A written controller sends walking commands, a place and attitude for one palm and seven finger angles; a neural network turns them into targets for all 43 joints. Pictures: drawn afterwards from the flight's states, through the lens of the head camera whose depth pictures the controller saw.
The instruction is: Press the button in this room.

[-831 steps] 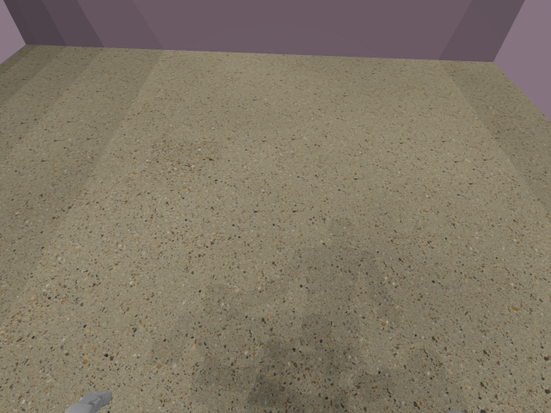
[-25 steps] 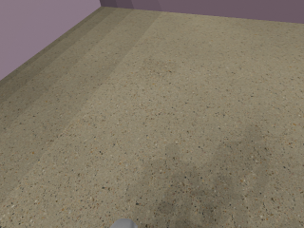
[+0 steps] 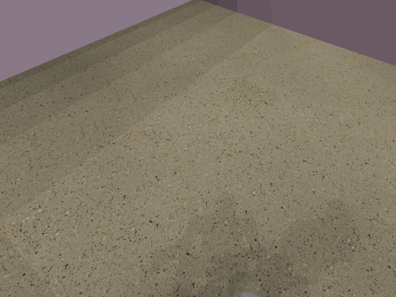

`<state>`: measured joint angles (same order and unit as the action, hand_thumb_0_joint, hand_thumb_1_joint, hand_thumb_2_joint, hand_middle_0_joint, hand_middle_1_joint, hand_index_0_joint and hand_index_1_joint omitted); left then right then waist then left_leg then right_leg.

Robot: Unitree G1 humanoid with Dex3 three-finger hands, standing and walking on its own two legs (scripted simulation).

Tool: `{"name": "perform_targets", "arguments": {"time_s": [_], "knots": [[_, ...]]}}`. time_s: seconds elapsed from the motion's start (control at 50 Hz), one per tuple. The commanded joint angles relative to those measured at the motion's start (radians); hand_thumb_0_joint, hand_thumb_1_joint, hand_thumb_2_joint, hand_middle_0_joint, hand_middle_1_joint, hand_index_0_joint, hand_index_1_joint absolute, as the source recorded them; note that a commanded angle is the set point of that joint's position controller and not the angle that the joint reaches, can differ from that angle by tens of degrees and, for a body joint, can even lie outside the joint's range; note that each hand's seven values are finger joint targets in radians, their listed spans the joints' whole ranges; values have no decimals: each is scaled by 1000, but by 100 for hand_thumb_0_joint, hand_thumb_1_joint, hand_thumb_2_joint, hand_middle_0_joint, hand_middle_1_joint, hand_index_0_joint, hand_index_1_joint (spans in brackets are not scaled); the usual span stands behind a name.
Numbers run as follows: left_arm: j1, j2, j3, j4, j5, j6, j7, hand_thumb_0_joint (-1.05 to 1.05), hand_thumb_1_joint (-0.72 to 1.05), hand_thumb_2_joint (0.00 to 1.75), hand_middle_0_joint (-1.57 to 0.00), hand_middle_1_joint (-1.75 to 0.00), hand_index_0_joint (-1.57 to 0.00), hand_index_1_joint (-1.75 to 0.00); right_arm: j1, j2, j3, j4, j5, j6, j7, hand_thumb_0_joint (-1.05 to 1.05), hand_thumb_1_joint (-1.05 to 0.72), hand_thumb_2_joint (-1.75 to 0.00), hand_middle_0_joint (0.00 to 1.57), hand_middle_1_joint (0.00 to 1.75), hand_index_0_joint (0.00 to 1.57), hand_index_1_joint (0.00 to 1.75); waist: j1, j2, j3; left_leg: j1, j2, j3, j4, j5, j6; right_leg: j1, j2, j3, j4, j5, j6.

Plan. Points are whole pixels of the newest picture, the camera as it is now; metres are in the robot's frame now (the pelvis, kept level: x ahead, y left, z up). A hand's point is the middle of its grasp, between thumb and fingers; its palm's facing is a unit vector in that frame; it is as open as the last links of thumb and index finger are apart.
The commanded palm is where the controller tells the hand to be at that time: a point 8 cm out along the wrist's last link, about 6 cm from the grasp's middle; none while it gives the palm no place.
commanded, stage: turn or walk to find it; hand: left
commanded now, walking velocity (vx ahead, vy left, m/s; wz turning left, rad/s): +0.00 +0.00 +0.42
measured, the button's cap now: out of the picture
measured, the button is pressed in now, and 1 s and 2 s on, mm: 0 0 0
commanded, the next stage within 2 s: none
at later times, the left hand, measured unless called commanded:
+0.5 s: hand out of the picture -0.01 +0.14 -0.15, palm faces +0.24 -0.94 -0.26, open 7.3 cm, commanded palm none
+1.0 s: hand out of the picture -0.10 +0.21 -0.17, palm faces +0.43 -0.87 -0.25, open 7.4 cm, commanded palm none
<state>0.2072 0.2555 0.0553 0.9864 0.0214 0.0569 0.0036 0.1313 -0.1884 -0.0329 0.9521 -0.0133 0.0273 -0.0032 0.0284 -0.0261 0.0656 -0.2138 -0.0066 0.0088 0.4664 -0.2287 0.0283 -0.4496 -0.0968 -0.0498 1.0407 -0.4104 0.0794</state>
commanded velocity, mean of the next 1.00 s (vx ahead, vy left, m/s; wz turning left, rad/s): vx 0.00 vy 0.00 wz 0.42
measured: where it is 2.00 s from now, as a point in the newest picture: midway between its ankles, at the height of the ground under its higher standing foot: outside the picture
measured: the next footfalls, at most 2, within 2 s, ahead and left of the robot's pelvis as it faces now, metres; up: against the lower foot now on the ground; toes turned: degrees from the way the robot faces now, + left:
right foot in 0.20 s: +0.03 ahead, -0.15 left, +0.00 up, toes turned +1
left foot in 0.68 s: -0.06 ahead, +0.10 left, +0.00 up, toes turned +23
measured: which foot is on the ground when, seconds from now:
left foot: down 0.00-0.20, up 0.22-0.66, down 0.68-1.00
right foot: up 0.00-0.18, down 0.20-0.68, up 0.70-1.00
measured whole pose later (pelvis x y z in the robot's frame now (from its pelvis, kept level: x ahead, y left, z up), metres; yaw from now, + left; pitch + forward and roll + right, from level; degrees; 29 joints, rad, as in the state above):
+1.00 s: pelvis -0.08 -0.02 +0.00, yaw +24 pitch +0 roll -1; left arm 0.17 0.26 0.06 0.97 0.02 0.06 0.01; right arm 0.16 -0.18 -0.04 0.96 -0.02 0.02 0.00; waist 0.01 -0.02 0.06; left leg -0.24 -0.03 -0.01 0.44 -0.20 0.04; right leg -0.43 -0.08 -0.03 0.99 -0.41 0.09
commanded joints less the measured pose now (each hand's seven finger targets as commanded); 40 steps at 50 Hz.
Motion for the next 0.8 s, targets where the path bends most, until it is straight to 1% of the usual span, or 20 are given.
{"name": "perform_targets", "arguments": {"time_s": [0.0,0.08,0.14,0.16,0.18,0.2,0.22,0.24,0.28,0.32,0.42,0.54,0.58,0.62,0.64,0.66,0.68,0.7,0.72,0.78], "knots": [[-44,54,15,-97,-7,-19,10,0,90,90,-20,-30,-20,-30,52,-216,-63,-46,-8,-11,-9,0,-90,-90,20,30,20,30,-55,166,-54,51,246,-260,-160,231,141,-33,7,17,-99,-28,8],[-35,38,11,-111,-12,-30,12,0,90,90,-20,-30,-20,-30,51,-217,-72,-53,-14,-5,-6,0,-90,-90,20,30,20,30,-53,203,-83,26,222,-305,-114,290,137,77,46,-2,-293,-35,-4],[56,51,15,-89,-15,-47,16,0,90,90,-20,-30,-20,-30,31,-206,-75,-60,-6,-3,-4,0,-90,-90,20,30,20,30,-4,176,-132,-51,171,-293,-12,291,89,273,58,-20,-578,161,-10],[84,92,24,-85,-10,-58,19,0,90,90,-20,-30,-20,-30,40,-174,-74,-63,1,-4,0,0,-90,-90,20,30,20,30,8,78,-148,-158,112,-253,63,176,37,408,-5,38,-688,230,-25],[112,177,42,-83,5,-68,29,0,90,90,-20,-30,-20,-30,52,-102,-62,-84,8,-6,6,0,-90,-90,20,30,20,30,21,-189,-158,-351,-17,-104,266,-117,-36,530,-251,274,-745,283,-99],[105,214,45,-98,4,-65,31,0,90,90,-20,-30,-20,-30,10,-121,-64,-106,1,-1,2,0,-90,-90,20,30,20,30,36,-250,-118,-379,-43,-70,468,-363,-56,404,-399,379,-760,399,-208],[62,176,43,-110,0,-64,34,0,90,90,-20,-30,-20,-30,13,-142,-74,-93,-6,11,4,0,-90,-90,20,30,20,30,16,-165,-92,-354,-12,-117,608,-323,-50,304,-371,310,-768,338,-240],[-2,150,43,-123,-2,-66,37,0,90,90,-20,-30,-20,-30,42,-140,-77,-70,-9,21,7,0,-90,-90,20,30,20,30,-14,-195,-54,-358,6,-125,682,-282,-52,244,-330,271,-788,252,-227],[-73,105,23,-144,-5,-63,33,0,90,90,-20,-30,-20,-30,85,-128,-76,-31,-12,28,17,0,-90,-90,20,30,20,30,-52,-111,-13,-350,26,-85,755,-181,-67,229,-245,131,-752,288,-184],[-39,87,17,-137,-4,-72,30,0,90,90,-20,-30,-20,-30,109,-112,-70,-15,-10,29,21,0,-90,-90,20,30,20,30,-46,-125,-30,-354,24,-59,757,-133,-83,271,-209,57,-730,378,-165],[36,107,23,-108,1,-70,32,0,90,90,-20,-30,-20,-30,59,-112,-63,-20,-8,32,20,0,-90,-90,20,30,20,30,-9,-137,-26,-338,49,-27,650,-157,-105,320,-245,43,-735,376,-191],[93,157,41,-74,11,-62,29,0,90,90,-20,-30,-20,-30,-11,-87,-41,-40,5,11,16,0,-90,-90,20,30,20,30,31,-161,-84,-222,41,50,330,-254,-93,402,-279,10,-640,591,-224],[86,165,46,-64,10,-59,28,0,90,90,-20,-30,-20,-30,22,-89,-38,-35,7,3,12,0,-90,-90,20,30,20,30,13,-167,-112,-143,33,75,192,-201,-84,395,-278,-4,-587,615,-205],[54,160,44,-63,-1,-51,24,0,90,90,-20,-30,-20,-30,81,-110,-44,-19,5,-6,13,0,-90,-90,20,30,20,30,-31,-114,-128,30,29,83,-9,4,-69,290,-240,-69,-499,517,-134],[55,129,38,-75,-11,-44,22,0,90,90,-20,-30,-20,-30,114,-166,-55,-14,3,-16,13,0,-90,-90,20,30,20,30,-55,28,-152,167,112,-26,-94,126,-36,161,-184,-115,-368,366,-81],[39,61,21,-109,-14,-39,15,0,90,90,-20,-30,-20,-30,145,-257,-76,-20,-4,-21,9,0,-90,-90,20,30,20,30,-74,319,-141,266,347,-329,-132,414,59,-91,-50,-144,-170,-99,-9],[-30,54,11,-128,-7,-27,19,0,90,90,-20,-30,-20,-30,187,-297,-84,-6,-4,-9,2,0,-90,-90,20,30,20,30,-104,297,-115,169,422,-348,-145,504,145,-85,-29,-64,-43,-239,-10],[-56,60,16,-117,-4,-15,22,0,90,90,-20,-30,-20,-30,156,-265,-75,2,-8,-10,-6,0,-90,-90,20,30,20,30,-95,270,-86,89,383,-310,-171,373,153,-67,-41,-9,11,-196,-17],[-68,66,21,-106,-5,-10,19,0,90,90,-20,-30,-20,-30,98,-242,-69,-13,-9,-10,-13,0,-90,-90,20,30,20,30,-77,288,-36,36,341,-299,-189,272,146,-87,-44,9,44,-137,-15],[-15,68,23,-70,-3,-17,3,0,90,90,-20,-30,-20,-30,13,-206,-52,-41,-8,-17,-16,0,-90,-90,20,30,20,30,-31,198,-24,28,252,-206,-169,263,115,-75,-22,14,63,-10,-7]]}}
